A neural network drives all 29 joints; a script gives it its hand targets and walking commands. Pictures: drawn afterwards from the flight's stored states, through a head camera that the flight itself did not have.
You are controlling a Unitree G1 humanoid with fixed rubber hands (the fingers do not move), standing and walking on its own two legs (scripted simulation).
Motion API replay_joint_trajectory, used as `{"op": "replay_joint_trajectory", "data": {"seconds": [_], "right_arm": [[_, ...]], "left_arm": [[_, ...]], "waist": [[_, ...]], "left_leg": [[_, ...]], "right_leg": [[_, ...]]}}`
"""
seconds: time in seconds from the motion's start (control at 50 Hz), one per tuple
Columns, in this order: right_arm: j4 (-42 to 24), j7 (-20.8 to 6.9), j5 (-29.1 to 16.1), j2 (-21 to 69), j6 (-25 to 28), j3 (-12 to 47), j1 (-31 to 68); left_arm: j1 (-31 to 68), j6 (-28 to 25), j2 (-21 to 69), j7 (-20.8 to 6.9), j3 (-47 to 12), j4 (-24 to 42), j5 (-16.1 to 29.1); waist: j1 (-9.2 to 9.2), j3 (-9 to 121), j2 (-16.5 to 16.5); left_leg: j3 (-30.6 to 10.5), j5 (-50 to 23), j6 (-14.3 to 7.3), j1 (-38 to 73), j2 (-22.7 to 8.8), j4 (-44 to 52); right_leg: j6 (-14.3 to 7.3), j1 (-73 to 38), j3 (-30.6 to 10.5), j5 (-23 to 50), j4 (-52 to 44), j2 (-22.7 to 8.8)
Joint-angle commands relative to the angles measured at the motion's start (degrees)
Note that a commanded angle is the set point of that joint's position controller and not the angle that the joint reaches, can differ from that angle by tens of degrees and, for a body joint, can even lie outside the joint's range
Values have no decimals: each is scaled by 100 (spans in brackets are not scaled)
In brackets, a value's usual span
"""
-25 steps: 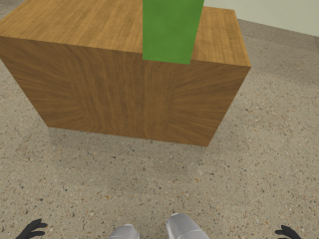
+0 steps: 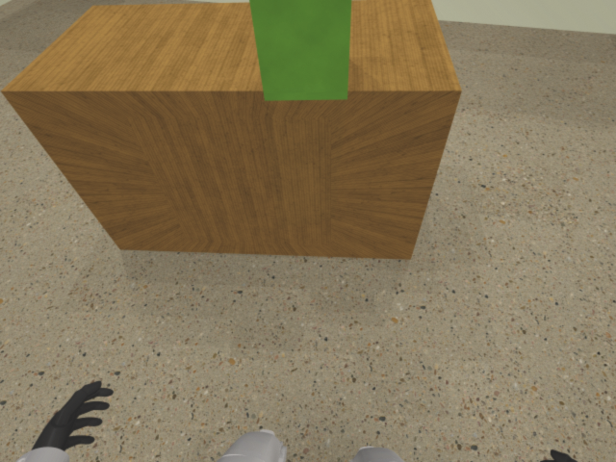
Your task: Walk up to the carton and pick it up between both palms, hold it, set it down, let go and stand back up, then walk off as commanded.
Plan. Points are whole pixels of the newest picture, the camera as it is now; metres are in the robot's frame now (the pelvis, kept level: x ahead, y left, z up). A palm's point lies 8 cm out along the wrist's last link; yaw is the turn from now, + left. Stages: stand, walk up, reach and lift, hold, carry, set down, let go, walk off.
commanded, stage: walk off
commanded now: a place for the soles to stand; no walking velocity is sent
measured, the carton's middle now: (305, 26) +0.99 +0.00 +0.09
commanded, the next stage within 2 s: stand in 0.82 s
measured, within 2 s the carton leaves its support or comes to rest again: neither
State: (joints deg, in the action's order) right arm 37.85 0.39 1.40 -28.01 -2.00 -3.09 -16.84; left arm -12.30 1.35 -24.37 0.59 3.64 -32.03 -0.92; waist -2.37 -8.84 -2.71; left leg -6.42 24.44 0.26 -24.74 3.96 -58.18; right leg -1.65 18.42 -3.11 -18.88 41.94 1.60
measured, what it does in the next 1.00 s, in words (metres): steps on the spot: left foot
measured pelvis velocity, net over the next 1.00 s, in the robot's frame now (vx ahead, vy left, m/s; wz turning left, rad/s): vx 0.00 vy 0.00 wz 0.01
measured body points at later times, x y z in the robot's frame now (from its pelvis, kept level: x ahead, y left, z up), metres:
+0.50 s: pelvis +0.01 +0.00 +0.01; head +0.03 +0.01 +0.46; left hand +0.16 +0.30 -0.07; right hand +0.11 -0.34 -0.06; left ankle +0.02 +0.15 -0.72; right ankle +0.03 -0.14 -0.72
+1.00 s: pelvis +0.00 +0.00 +0.01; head +0.01 +0.00 +0.46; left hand +0.18 +0.30 -0.06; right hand +0.10 -0.35 -0.06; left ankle +0.02 +0.15 -0.72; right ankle +0.03 -0.14 -0.72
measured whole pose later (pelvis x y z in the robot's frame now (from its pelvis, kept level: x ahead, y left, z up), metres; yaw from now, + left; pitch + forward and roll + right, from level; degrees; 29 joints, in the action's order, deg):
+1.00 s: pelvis +0.00 +0.00 +0.01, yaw +1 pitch -2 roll +0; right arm 39.5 -0.1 1.4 -27.4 3.0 -3.1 -16.8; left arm -10.7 -0.7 -24.3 -0.5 1.1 -34.9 -0.9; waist -2.3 -2.9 0.3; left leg -5.6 17.8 2.4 -17.0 -1.1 -36.4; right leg 0.1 17.4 -5.1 -17.3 36.4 1.7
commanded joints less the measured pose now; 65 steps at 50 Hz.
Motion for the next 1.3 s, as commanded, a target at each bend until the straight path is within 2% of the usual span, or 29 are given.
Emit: {"op": "replay_joint_trajectory", "data": {"seconds": [0.0,0.02,0.04,0.06,0.08,0.1,0.12,0.14,0.16,0.18,0.2,0.24,0.28,0.3,0.32,0.34,0.36,0.4,0.44,0.46,0.5,0.54,0.66,0.76,0.86,0.96,1.0,1.18,1.28], "right_arm": [[257,8,-97,-766,306,-301,-434],[303,21,-114,-796,369,-307,-487],[392,41,-81,-831,434,-325,-625],[461,62,-23,-865,488,-348,-785],[499,116,33,-988,555,-394,-957],[332,157,101,-1387,629,-438,-736],[262,155,20,-1673,624,-496,-441],[218,158,-3,-1436,656,-409,-138],[230,158,-4,-1291,673,-339,63],[194,171,38,-1232,681,-335,191],[194,146,63,-1228,681,-365,150],[76,96,50,-1147,653,-335,234],[84,77,-3,-1006,622,-260,369],[60,77,-60,-799,595,-198,299],[67,73,-121,-631,588,-168,177],[112,67,-135,-556,559,-136,128],[215,72,-158,-602,534,-165,49],[277,69,-131,-683,606,-178,105],[284,79,-93,-848,654,-207,196],[265,83,-103,-892,657,-208,255],[293,72,-120,-802,624,-181,434],[284,70,-98,-777,599,-182,336],[381,59,-77,-819,614,-140,402],[381,29,-70,-772,599,-128,458],[260,-37,-72,-778,546,-152,385],[271,-35,-73,-714,527,-116,367],[217,-38,-93,-785,510,-140,386],[226,-41,-54,-782,516,-140,468],[248,-35,-73,-783,509,-163,436]], "left_arm": [[114,-124,-1184,-125,331,-187,-53],[150,-96,-1233,-149,325,-205,-49],[173,-71,-1212,-153,294,-215,-31],[167,-57,-1010,-139,237,-276,22],[113,-23,-860,-143,210,-287,57],[239,-55,-601,-156,149,-221,105],[163,-88,-1076,-88,286,-315,40],[153,-114,-1156,-96,291,-329,24],[13,-141,-1094,-122,249,-357,54],[-120,-163,-1032,-151,247,-395,48],[-240,-173,-928,-183,256,-391,31],[-208,-247,-817,-185,237,-391,47],[-257,-323,-827,-150,202,-400,73],[-369,-373,-988,-108,243,-433,52],[-390,-423,-1119,-81,234,-430,11],[-231,-448,-1114,-80,203,-417,-1],[-34,-431,-1161,-99,167,-393,-20],[109,-372,-994,-130,52,-424,46],[80,-345,-864,-121,18,-466,116],[-27,-351,-890,-109,33,-501,117],[-58,-359,-914,-110,25,-509,108],[84,-347,-934,-127,26,-481,90],[362,-315,-867,-166,-22,-537,89],[378,-321,-898,-174,-14,-588,76],[529,-409,-1053,-123,32,-479,23],[624,-446,-1025,-106,27,-446,14],[604,-440,-1093,-94,52,-426,20],[552,-421,-968,-99,26,-485,16],[597,-438,-999,-79,22,-460,21]], "waist": [[418,736,1549],[373,690,1585],[242,770,1360],[118,870,863],[35,1030,312],[30,879,-607],[80,696,-358],[215,464,145],[374,536,100],[375,706,-121],[321,887,-418],[297,1005,-632],[410,1147,-349],[416,1350,-54],[324,1554,455],[224,1452,668],[145,1293,709],[72,1276,406],[216,1294,186],[297,1328,225],[358,1358,311],[288,1275,325],[277,1079,228],[289,1034,243],[165,1067,257],[165,1088,273],[133,1097,156],[258,1061,354],[197,1008,284]], "left_leg": [[392,357,-95,462,-334,1557],[528,96,-194,938,-302,1930],[560,-215,-255,1491,-279,2502],[305,-187,-323,1921,-291,2993],[-598,56,-452,2212,-714,3444],[-2948,750,-844,1847,-2056,4180],[-3557,1081,-1224,950,-2499,4390],[-3016,604,-1179,668,-2262,4241],[-2367,130,-1054,808,-2042,4000],[-1785,-492,-956,1102,-1839,3704],[-1462,-697,-885,1317,-1736,3563],[-1096,-1228,-847,1175,-1599,3309],[-588,-1794,-588,934,-1339,2827],[-364,-2110,-410,929,-1121,2363],[-52,-1894,-229,856,-787,1854],[172,-915,-192,537,-520,1783],[365,-228,-209,872,-446,2134],[-9,-1186,-323,1553,-706,2804],[-664,-1616,-495,1374,-1123,3054],[-701,-1877,-540,1273,-1190,3023],[-258,-2000,-443,1215,-951,2737],[-170,-1640,-372,1244,-864,2824],[-456,-768,-424,1039,-977,3300],[-323,-440,-378,976,-901,3370],[-293,-820,-250,975,-826,2955],[-270,-1259,-264,957,-808,2934],[-266,-1187,-243,979,-799,2886],[-250,-1098,-257,913,-796,2901],[-294,-1042,-293,879,-826,2933]], "right_leg": [[-885,-23,-1859,-2211,-2206,-1058],[-883,374,-1713,-1955,-2177,-1073],[-805,671,-1425,-1646,-1891,-1011],[-607,945,-1249,-1365,-1374,-934],[-389,1189,-885,-1124,-478,-626],[53,1761,-399,-1059,588,318],[71,1306,-631,-1295,994,217],[31,1003,-752,-1064,1147,113],[45,879,-647,-829,946,14],[67,800,-582,-666,731,-13],[52,672,-443,-588,402,27],[11,31,-119,-368,-528,-48],[-92,-727,-187,529,-1477,-89],[-220,-997,-662,1536,-1525,-388],[-380,-1074,-1350,2146,-1516,-787],[-571,-921,-1814,1644,-1723,-1049],[-743,-490,-1680,1270,-1729,-1204],[-552,-11,-1087,1764,-1335,-841],[-238,-96,-675,1932,-872,-438],[-231,-291,-644,2004,-796,-324],[-343,-423,-735,2064,-990,-483],[-418,-264,-831,1750,-1094,-544],[-297,-97,-781,1002,-1170,-457],[-313,-72,-844,523,-1396,-478],[-175,-181,-912,171,-1475,-605],[-161,-318,-787,565,-1406,-573],[-180,-229,-888,561,-1401,-639],[-165,-297,-837,416,-1443,-600],[-169,-253,-820,413,-1379,-546]]}}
